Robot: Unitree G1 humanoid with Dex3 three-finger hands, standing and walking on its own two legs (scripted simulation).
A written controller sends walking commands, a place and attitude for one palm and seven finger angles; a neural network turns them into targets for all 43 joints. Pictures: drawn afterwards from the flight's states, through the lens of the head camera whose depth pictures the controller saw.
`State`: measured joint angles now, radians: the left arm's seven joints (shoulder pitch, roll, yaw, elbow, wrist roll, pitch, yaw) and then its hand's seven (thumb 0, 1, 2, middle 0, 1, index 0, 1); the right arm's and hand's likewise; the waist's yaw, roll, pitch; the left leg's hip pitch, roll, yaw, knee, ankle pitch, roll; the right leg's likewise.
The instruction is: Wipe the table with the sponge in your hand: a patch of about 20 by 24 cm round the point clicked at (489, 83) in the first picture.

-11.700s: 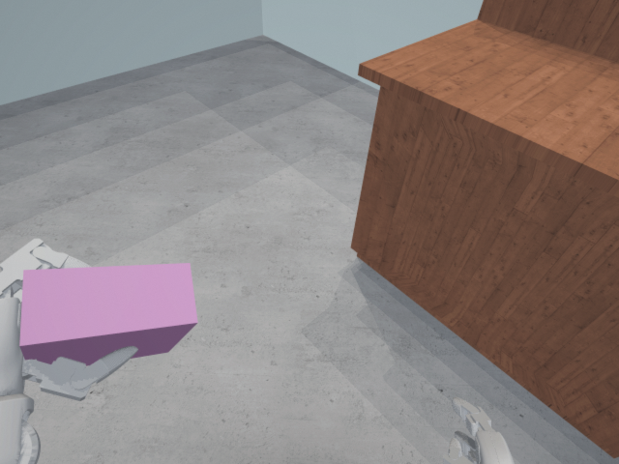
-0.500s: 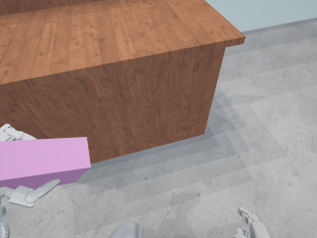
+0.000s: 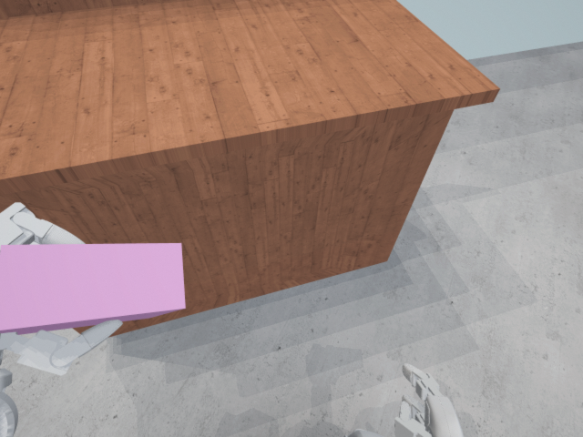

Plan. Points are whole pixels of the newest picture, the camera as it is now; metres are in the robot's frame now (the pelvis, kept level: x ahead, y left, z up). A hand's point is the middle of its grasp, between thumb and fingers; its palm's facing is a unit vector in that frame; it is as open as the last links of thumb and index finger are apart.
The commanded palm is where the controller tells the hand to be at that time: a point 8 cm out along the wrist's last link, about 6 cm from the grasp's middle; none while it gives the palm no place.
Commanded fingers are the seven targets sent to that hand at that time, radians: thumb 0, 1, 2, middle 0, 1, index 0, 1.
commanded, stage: take the last steps up to it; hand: left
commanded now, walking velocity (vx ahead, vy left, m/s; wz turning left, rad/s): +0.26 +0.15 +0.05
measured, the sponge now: (119, 288) +0.23 +0.19 +0.15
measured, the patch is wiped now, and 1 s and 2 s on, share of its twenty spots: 0.00 0.00 0.00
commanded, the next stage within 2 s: come to a stop and stand still in 1.20 s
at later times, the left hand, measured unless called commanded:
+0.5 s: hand (10, 224) +0.28 +0.31 +0.18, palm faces +0.39 -0.80 -0.46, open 10.1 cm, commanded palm +0.23 +0.36 +0.18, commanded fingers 0.00 0.10 1.30 -1.20 -1.60 -1.20 -1.60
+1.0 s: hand out of the picture +0.33 +0.36 +0.17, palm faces +0.41 -0.78 -0.47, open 10.1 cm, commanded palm +0.26 +0.39 +0.18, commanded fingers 0.00 0.10 1.30 -1.20 -1.60 -1.20 -1.60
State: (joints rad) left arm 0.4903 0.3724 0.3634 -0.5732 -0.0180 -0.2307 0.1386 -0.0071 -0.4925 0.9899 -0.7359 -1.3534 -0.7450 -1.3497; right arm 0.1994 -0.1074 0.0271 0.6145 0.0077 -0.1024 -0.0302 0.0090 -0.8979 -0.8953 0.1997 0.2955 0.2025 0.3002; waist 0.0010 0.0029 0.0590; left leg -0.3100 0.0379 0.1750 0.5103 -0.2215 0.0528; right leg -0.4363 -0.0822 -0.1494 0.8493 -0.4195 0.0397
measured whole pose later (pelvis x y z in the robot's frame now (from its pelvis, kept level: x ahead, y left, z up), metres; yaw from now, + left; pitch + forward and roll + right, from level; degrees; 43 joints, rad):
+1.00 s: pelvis +0.11 +0.11 +0.01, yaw +1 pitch +0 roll +3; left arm 0.47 0.34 0.36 -0.42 -0.01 -0.22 0.15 -0.01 -0.49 0.99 -0.74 -1.35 -0.75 -1.35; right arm 0.20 -0.23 0.00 0.65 0.00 -0.03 -0.04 0.01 -0.90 -0.90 0.20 0.30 0.20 0.30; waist 0.00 -0.01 0.06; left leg -0.48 0.05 0.07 0.96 -0.34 -0.03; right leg -0.22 -0.09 -0.14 0.49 -0.28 -0.03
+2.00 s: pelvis +0.06 +0.16 +0.00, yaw -2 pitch -2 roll +0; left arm 0.51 0.38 0.35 -0.55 -0.03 -0.17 0.16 -0.01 -0.49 0.99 -0.74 -1.35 -0.75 -1.35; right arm 0.21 -0.25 -0.02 0.59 0.00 -0.02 -0.07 0.01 -0.90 -0.90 0.19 0.29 0.20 0.30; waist -0.01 -0.03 0.05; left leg -0.21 0.03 0.05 0.52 -0.26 -0.01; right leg -0.28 0.02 -0.16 0.49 -0.17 -0.09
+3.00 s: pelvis -0.07 +0.19 -0.01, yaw -1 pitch -5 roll +2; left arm 0.41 0.38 0.37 -0.53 0.00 -0.22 0.15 -0.01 -0.49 0.99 -0.74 -1.35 -0.75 -1.35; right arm 0.16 -0.17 0.03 0.62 -0.02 -0.05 -0.04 0.01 -0.90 -0.90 0.20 0.30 0.20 0.30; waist 0.01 -0.07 0.09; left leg -0.20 -0.01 0.09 0.61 -0.32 0.03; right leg -0.45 -0.03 -0.08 0.57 -0.21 -0.02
